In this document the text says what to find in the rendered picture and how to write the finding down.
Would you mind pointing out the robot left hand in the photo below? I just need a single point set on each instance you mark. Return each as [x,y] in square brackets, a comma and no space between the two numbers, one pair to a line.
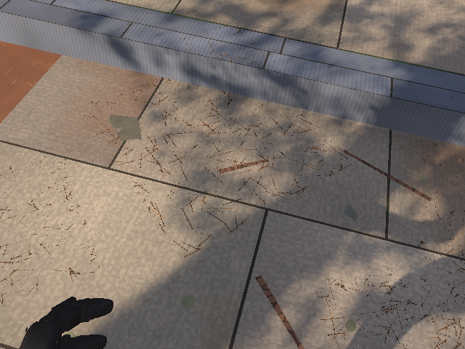
[47,333]

